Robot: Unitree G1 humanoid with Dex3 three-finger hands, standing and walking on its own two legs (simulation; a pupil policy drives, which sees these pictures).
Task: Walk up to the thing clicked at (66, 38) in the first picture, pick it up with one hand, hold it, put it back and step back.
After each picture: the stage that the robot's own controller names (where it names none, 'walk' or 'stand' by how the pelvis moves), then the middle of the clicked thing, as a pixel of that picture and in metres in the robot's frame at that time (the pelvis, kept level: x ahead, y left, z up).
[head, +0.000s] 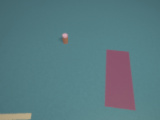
stand; (65, 38) +1.53 +0.22 -0.72
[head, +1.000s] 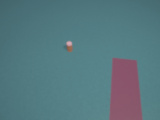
walk; (69, 46) +1.42 +0.25 -0.72
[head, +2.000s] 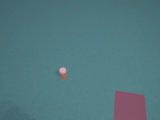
walk; (63, 73) +0.97 +0.25 -0.72
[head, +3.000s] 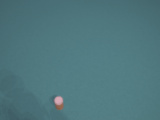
walk; (59, 103) +0.60 +0.19 -0.69
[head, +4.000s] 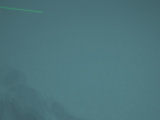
stand; out of the picture +0.39 +0.20 -0.70
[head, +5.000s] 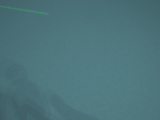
stand; out of the picture +0.36 +0.17 -0.72
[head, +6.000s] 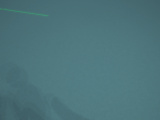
stand; out of the picture +0.37 +0.18 -0.73
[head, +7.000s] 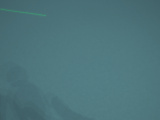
stand; out of the picture +0.35 +0.19 -0.73
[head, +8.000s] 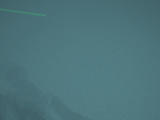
stand; out of the picture +0.35 +0.19 -0.73
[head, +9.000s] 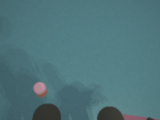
go down; (40, 89) +0.40 +0.20 -0.48
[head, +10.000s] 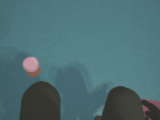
go down; (32, 67) +0.43 +0.23 -0.31
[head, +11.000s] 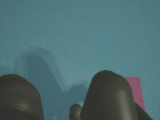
close in; out of the picture +0.40 +0.27 -0.23
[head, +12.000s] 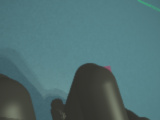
close; out of the picture +0.41 +0.29 -0.21
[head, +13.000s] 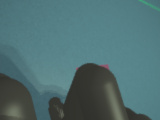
lift; out of the picture +0.40 +0.29 -0.22
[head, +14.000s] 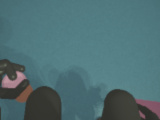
lift; (19, 88) +0.31 +0.23 -0.09
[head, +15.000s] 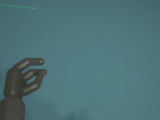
go down; out of the picture +0.32 +0.19 -0.69
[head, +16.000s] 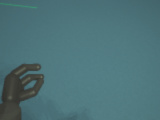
close; out of the picture +0.33 +0.20 -0.70
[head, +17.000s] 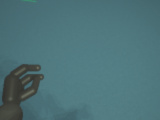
stand; out of the picture +0.32 +0.19 -0.70
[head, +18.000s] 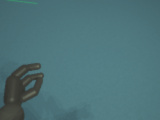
stand; out of the picture +0.33 +0.18 -0.70
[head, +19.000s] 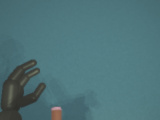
stand; (56, 117) +0.35 +0.15 -0.60
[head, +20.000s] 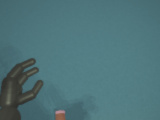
stand; out of the picture +0.36 +0.13 -0.61
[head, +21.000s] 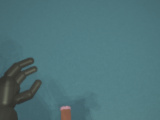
stand; (65, 116) +0.36 +0.09 -0.60
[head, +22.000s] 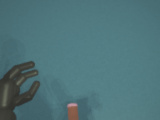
stand; (73, 113) +0.37 +0.05 -0.59
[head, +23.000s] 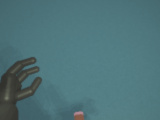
stand; out of the picture +0.36 +0.00 -0.64
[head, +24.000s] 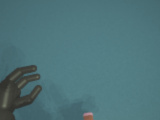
stand; out of the picture +0.36 -0.06 -0.64
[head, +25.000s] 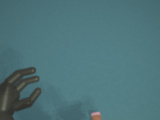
stand; out of the picture +0.37 -0.12 -0.64
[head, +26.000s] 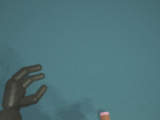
stand; out of the picture +0.37 -0.19 -0.65
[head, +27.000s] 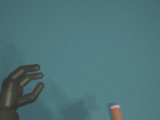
close; (116, 114) +0.40 -0.25 -0.62
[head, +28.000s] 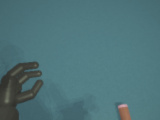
close; (124, 113) +0.40 -0.32 -0.62
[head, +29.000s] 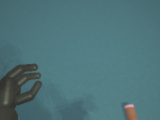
close; (131, 113) +0.40 -0.37 -0.62
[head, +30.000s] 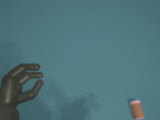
close; (137, 110) +0.41 -0.41 -0.61
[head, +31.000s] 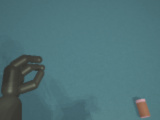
close; (142, 108) +0.41 -0.44 -0.61
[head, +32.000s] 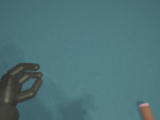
close; (146, 112) +0.41 -0.48 -0.62
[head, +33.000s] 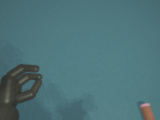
close; (147, 112) +0.42 -0.49 -0.62
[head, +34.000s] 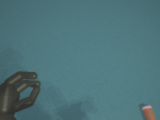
close; (149, 115) +0.41 -0.51 -0.63
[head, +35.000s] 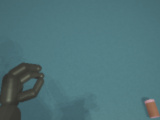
close; (152, 108) +0.42 -0.52 -0.61
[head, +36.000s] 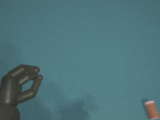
close; (152, 110) +0.42 -0.52 -0.62
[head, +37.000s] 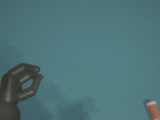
close; (154, 110) +0.43 -0.54 -0.62
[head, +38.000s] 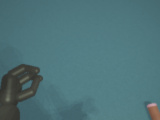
close; (154, 112) +0.42 -0.54 -0.63
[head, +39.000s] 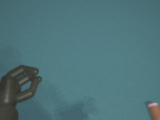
close; (155, 112) +0.43 -0.56 -0.63
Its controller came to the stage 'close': yes
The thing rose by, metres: 0.25
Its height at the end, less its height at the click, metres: -0.02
